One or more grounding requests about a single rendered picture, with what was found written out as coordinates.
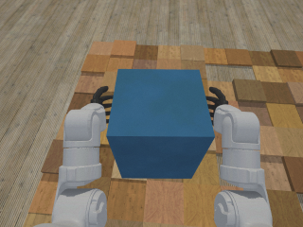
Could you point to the carton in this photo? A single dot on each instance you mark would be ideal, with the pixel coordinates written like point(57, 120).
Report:
point(159, 125)

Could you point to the right robot upper arm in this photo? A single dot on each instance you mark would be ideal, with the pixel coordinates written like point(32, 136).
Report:
point(241, 208)

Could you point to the left robot upper arm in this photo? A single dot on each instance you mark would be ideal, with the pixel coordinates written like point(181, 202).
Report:
point(79, 207)

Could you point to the right robot hand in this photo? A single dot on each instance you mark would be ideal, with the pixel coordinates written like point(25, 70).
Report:
point(218, 101)

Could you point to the right robot forearm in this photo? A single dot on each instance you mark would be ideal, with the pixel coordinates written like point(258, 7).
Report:
point(241, 149)

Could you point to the left robot hand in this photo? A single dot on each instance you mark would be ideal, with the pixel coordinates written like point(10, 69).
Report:
point(97, 98)

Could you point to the left robot forearm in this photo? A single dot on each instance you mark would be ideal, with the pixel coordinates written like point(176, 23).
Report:
point(81, 142)

